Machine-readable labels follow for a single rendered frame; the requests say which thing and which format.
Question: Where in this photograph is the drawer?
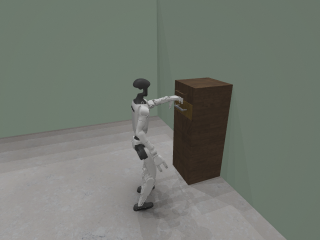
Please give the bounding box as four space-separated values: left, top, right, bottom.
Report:
175 100 193 120

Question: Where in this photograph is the left robot upper arm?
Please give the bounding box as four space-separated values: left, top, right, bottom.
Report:
144 99 155 109

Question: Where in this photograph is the cabinet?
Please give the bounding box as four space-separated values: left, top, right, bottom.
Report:
172 77 233 185

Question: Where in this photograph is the robot left hand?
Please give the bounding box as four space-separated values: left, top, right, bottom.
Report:
169 95 183 109

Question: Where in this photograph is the robot right foot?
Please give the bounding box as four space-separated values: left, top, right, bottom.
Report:
133 202 154 211

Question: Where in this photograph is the robot right hand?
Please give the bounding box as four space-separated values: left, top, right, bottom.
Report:
153 154 168 172

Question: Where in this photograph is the right robot upper arm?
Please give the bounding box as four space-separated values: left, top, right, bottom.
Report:
135 105 150 138

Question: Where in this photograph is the right robot forearm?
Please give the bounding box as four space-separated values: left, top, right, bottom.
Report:
138 131 159 158

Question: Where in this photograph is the right robot shin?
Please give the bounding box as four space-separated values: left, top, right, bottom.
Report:
138 177 156 207

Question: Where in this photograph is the left robot forearm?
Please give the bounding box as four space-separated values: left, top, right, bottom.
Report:
153 96 172 106

